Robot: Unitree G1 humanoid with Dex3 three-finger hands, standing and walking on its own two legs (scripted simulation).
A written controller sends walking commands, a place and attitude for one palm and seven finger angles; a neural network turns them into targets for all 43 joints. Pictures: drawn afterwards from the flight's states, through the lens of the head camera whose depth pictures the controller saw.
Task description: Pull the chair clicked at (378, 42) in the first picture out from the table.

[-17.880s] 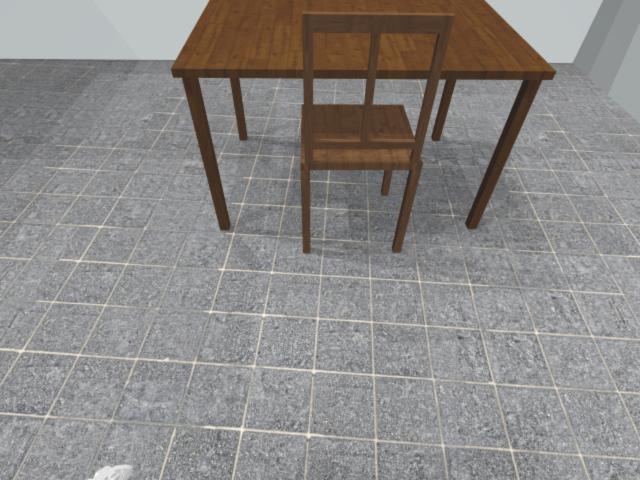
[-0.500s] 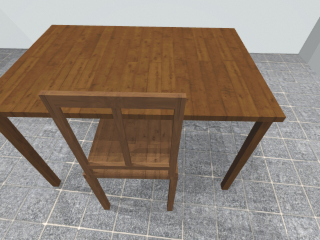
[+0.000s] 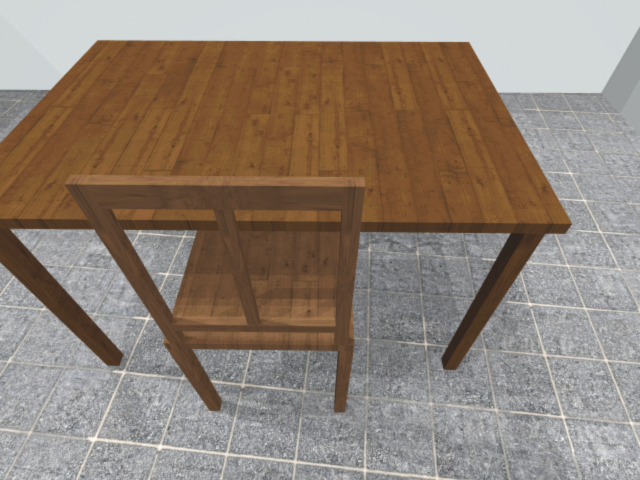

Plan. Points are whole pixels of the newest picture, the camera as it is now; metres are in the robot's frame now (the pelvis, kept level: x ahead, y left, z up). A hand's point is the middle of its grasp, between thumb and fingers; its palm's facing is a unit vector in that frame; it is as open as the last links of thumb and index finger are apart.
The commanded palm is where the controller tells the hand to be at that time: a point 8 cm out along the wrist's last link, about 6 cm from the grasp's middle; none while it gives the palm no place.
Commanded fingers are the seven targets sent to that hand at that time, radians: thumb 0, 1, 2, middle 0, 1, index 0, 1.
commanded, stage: raise the hand toward the chair's back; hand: left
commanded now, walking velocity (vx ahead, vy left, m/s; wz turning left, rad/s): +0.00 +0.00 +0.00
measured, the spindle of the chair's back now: (241, 274) +0.44 +0.17 -0.06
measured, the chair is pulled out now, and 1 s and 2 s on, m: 0.00 0.00 0.00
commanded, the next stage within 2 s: none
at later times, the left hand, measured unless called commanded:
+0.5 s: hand out of the picture +0.11 +0.19 -0.07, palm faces +0.19 -0.98 -0.05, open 10.4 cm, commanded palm +0.11 +0.24 -0.06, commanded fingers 0.00 0.22 0.61 -0.13 -0.19 -0.13 -0.19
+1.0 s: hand (150, 469) +0.14 +0.22 -0.06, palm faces +0.03 -1.00 -0.06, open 14.7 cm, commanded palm +0.11 +0.28 -0.05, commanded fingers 0.00 -0.36 0.36 -0.07 -0.10 -0.07 -0.10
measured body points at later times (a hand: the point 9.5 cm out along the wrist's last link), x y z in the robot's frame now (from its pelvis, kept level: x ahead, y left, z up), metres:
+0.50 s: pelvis -0.06 +0.00 -0.09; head -0.01 +0.01 +0.35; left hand +0.09 +0.24 -0.07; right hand +0.20 -0.21 -0.13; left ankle -0.03 +0.10 -0.74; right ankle -0.06 -0.05 -0.74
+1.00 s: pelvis -0.08 +0.04 -0.10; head +0.00 +0.05 +0.35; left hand +0.14 +0.27 -0.05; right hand +0.10 -0.21 -0.18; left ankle -0.03 +0.10 -0.74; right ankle -0.06 -0.05 -0.74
